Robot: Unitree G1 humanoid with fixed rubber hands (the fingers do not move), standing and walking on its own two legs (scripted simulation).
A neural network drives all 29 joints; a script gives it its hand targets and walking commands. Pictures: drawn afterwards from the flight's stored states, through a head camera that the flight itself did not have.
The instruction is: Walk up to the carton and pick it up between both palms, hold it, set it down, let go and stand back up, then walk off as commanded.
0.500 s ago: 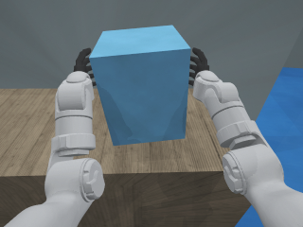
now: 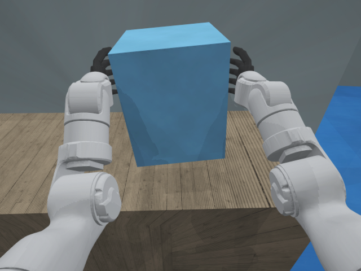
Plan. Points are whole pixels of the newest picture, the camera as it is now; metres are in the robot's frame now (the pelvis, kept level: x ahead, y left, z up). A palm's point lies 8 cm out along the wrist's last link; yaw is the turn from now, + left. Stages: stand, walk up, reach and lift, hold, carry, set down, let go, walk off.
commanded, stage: reach and lift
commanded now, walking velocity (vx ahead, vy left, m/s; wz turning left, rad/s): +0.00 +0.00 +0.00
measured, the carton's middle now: (174, 92) +0.43 -0.01 +0.25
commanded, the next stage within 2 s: hold in 0.04 s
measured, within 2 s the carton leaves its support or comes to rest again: neither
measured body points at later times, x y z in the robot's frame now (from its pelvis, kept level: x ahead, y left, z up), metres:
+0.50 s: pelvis -0.01 +0.00 +0.00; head -0.10 +0.01 +0.44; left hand +0.39 +0.15 +0.31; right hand +0.38 -0.15 +0.31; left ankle -0.01 +0.14 -0.75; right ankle +0.01 -0.13 -0.75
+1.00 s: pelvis +0.00 -0.01 +0.00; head -0.08 +0.01 +0.44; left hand +0.40 +0.15 +0.30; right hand +0.39 -0.15 +0.30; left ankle -0.01 +0.14 -0.75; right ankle +0.01 -0.13 -0.75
